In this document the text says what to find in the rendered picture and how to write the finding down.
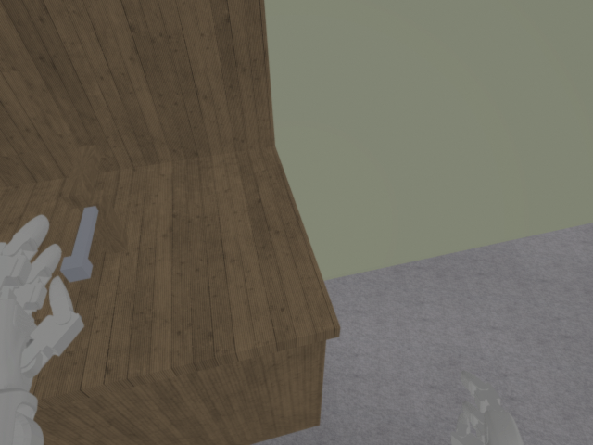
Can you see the robot left forearm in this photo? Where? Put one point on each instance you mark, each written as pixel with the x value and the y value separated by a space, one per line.
pixel 17 410

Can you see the tap lever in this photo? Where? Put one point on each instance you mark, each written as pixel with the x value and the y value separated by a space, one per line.
pixel 77 266

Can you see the counter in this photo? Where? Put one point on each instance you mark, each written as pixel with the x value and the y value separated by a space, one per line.
pixel 206 315

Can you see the left robot hand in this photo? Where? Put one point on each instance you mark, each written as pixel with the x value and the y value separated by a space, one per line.
pixel 23 291

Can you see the right robot hand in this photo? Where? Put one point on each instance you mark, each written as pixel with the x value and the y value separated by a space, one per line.
pixel 495 427

